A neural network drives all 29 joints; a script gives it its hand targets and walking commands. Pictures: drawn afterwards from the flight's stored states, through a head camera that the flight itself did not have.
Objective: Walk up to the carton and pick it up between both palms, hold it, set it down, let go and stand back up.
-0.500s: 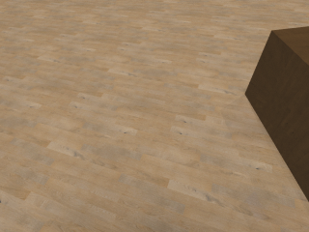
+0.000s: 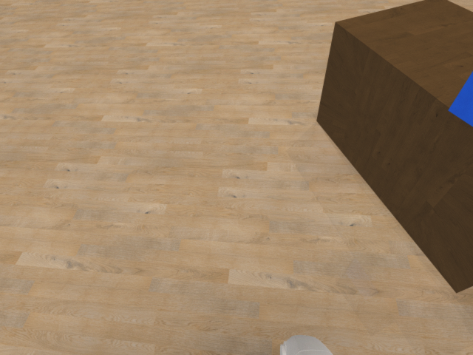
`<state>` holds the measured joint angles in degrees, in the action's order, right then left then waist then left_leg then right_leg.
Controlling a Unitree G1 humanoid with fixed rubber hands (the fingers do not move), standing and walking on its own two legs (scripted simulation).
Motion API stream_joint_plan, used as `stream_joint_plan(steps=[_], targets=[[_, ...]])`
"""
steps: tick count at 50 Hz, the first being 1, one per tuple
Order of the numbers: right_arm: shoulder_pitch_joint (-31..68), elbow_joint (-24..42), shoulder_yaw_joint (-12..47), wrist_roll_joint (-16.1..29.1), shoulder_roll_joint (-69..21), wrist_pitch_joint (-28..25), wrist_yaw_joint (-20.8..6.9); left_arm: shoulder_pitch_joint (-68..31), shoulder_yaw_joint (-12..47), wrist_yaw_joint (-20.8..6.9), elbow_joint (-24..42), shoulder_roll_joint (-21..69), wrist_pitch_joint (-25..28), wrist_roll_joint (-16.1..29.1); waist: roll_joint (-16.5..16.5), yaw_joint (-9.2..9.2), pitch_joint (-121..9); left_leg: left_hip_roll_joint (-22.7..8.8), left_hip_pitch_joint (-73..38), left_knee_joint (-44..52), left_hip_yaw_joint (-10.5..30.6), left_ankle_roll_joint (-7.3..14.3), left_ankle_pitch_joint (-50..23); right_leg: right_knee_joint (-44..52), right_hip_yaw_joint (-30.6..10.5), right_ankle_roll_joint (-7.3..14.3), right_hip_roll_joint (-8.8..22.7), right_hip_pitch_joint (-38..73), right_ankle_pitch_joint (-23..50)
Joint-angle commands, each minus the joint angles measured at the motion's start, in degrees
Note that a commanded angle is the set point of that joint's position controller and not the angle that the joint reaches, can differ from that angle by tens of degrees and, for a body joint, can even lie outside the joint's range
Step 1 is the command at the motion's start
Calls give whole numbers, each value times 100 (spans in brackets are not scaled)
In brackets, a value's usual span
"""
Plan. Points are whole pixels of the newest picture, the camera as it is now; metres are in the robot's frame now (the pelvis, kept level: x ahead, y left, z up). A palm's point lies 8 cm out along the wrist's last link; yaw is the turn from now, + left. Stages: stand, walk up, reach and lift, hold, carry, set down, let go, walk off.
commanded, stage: walk up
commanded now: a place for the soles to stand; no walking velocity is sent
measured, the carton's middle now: out of the picture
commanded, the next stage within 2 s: none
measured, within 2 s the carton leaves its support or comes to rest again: neither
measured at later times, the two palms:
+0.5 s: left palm (166, 311) +0.22 +0.18 -0.14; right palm (452, 333) +0.17 -0.33 -0.10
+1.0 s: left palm (282, 202) +0.44 -0.07 -0.09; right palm out of the picture +0.03 -0.40 -0.16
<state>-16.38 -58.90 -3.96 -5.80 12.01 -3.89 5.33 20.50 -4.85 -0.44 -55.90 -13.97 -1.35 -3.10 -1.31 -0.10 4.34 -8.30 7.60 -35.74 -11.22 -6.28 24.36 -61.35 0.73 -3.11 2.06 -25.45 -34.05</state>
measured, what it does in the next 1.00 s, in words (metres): walks ahead, turning right: right foot, then left foot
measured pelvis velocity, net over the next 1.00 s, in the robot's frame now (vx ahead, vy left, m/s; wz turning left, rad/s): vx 0.20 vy -0.20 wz -0.74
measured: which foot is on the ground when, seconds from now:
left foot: down 0.00-0.12, up 0.14-0.42, down 0.44-0.90, up 0.92-1.00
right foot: up 0.00-0.08, down 0.10-0.46, up 0.48-0.86, down 0.88-1.00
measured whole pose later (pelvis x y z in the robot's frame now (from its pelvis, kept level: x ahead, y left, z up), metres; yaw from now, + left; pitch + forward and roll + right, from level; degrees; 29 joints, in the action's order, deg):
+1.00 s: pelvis +0.20 -0.20 -0.01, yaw -43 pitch -4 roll +0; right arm -22.1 -46.2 1.2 -2.3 20.0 0.6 -1.4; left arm 15.1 -0.5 0.1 -43.1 -12.5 2.0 0.4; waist 7.0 1.0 6.5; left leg -9.0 17.7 -65.9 -4.6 -0.3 32.8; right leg -46.7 -0.5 0.3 -0.1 -25.1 -17.8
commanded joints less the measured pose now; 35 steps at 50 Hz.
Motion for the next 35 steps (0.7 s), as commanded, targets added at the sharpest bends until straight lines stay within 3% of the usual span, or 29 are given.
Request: stream_joint_plan(steps=[1, 2, 3, 4, 5, 6, 7, 8, 9, 12, 13, 15, 18, 20, 21, 22, 23, 24, 25, 27, 29, 32, 35], targets=[[186, 468, -122, -10, 1239, -70, -101, -447, 14, -234, 678, -274, 68, 51, 1439, -8, 896, -1982, 170, 1702, 1318, 1870, -271, 552, -479, -136, 990, -1260, 76], [339, 583, -127, 4, 1333, -27, -158, -358, 25, -306, 689, -282, 95, 75, 1454, -69, 808, -1755, 523, 1514, 870, 1727, 19, 910, -109, -53, 807, -644, 370], [578, 701, -122, 12, 1413, 27, -206, -36, 5, -355, 608, -309, 137, 108, 1305, -283, 614, -1492, 1099, 1099, 295, 1517, 241, 1397, 308, 87, 554, 373, 902], [817, 796, -74, 9, 1367, 94, -250, 698, -83, -368, 380, -448, 200, 171, 775, -695, 229, -1107, 1709, 137, -278, 1298, -3, 1955, 864, 281, 73, 1767, 1746], [819, 880, 44, -52, 1012, 161, -337, 1562, -242, -304, 82, -800, 265, 242, -503, -1078, -159, -381, 1995, -1735, -608, 1170, -242, 2316, 943, 505, -496, 2638, 1878], [953, 1271, 243, 85, 548, 186, -492, 2004, -386, -208, 206, -1382, 299, 328, -2534, -1180, -253, 502, 2940, -3723, -292, 834, 1769, 3564, -1695, 1018, 508, 2631, 1195], [836, 1713, 215, 325, 736, 248, -586, 1542, -413, -130, 460, -1766, 244, 520, -2557, -917, -205, 779, 3472, -4222, 797, 736, 2178, 4929, -4459, 1662, 1414, 2197, 84], [896, 1804, 244, 415, 930, 229, -645, 997, -351, -26, 640, -1829, 197, 615, -1659, -722, -142, 456, 3598, -4445, 1392, 770, 1887, 5280, -4908, 1827, 1610, 2212, -355], [923, 1793, 310, 478, 916, 153, -673, 754, -301, 75, 750, -1828, 153, 536, -1214, -606, 26, 252, 3879, -4431, 1458, 816, 1481, 4945, -4377, 1859, 1584, 2412, 174], [283, 1701, 362, 347, 983, 9, -547, 211, -97, 173, 1036, -1358, 207, 292, -1105, -265, 102, -61, 3194, -3586, 1484, 717, 1251, 4068, -3318, 2028, 1495, 1434, 1568], [185, 1713, 349, 340, 994, 22, -523, 132, -23, 134, 1115, -1204, 252, 258, -942, -199, 55, -9, 2808, -3298, 1432, 699, 1207, 3931, -2994, 2021, 1414, 1103, 2144], [210, 1869, 343, 362, 842, 69, -526, 81, 25, 69, 1232, -1188, 317, 213, -731, -167, -6, 103, 2391, -2635, 1318, 708, 839, 3882, -2765, 2025, 1384, 771, 2758], [199, 2099, 338, 387, 656, 56, -547, -184, 23, -25, 1376, -1344, 292, 195, -516, -27, -152, 348, 1431, -1437, 1073, 813, -157, 3702, -2360, 1760, 1097, 141, 2051], [-612, 1937, 237, 366, 665, 34, -520, -517, 104, -93, 1449, -1229, 212, 183, -80, 442, -328, 741, -415, -423, 702, 916, -1246, 3093, -1818, 1298, 590, -1119, 628], [-1142, 1871, 145, 316, 815, 37, -479, -522, 224, -127, 1453, -946, 173, 155, 317, 667, -398, 802, -1254, -234, 771, 927, -1052, 2512, -1585, 991, 183, -1832, -406], [-1549, 1913, 61, 275, 1098, 36, -423, -393, 357, -156, 1506, -584, 149, 167, 1391, 829, -483, -321, -1349, 713, 2337, 1063, 762, 969, -979, 624, -401, -2334, -950], [-1361, 2109, 64, 370, 1420, 64, -329, -123, 348, -170, 1581, -640, 80, 144, 1746, 652, -156, -1947, -279, 2593, 5188, 1281, 3490, -800, -568, 292, -782, -2290, -543], [-877, 2099, 87, 474, 1499, 104, -217, 156, 202, -172, 1563, -1036, 1, 76, 1139, 279, 482, -2323, 466, 3117, 5921, 1509, 4542, -1411, -771, 177, -364, -2278, -430], [-625, 2130, 130, 518, 1325, 53, -178, 172, 197, -214, 1491, -1111, -14, 34, 860, 139, 868, -2231, 691, 3015, 5451, 1477, 4372, -1581, -801, 143, -141, -2295, 40], [-462, 2093, 205, 471, 1228, -100, -209, 25, 214, -259, 1419, -972, 49, 11, 1058, 115, 1009, -1894, 940, 2861, 4086, 1559, 3409, -1280, -783, 81, 99, -2159, 509], [-412, 1949, 258, 407, 1061, -197, -281, 148, 200, -309, 1338, -876, 111, 34, 1126, 46, 777, -1675, 978, 2810, 3052, 1604, 2630, -1080, -738, 21, 196, -1743, 746], [-486, 1761, 241, 321, 1137, -251, -342, -32, 251, -360, 1359, -678, 110, 76, 1178, 56, 640, -1745, 759, 2836, 2189, 1771, 2108, -763, -631, 19, 331, -1693, 1107], [-568, 1644, 248, 262, 1218, -260, -366, -356, 303, -411, 1408, -574, 150, 120, 1153, 95, 595, -1726, 563, 2806, 1333, 1716, 1687, 6, -544, 79, 476, -1535, 1535]])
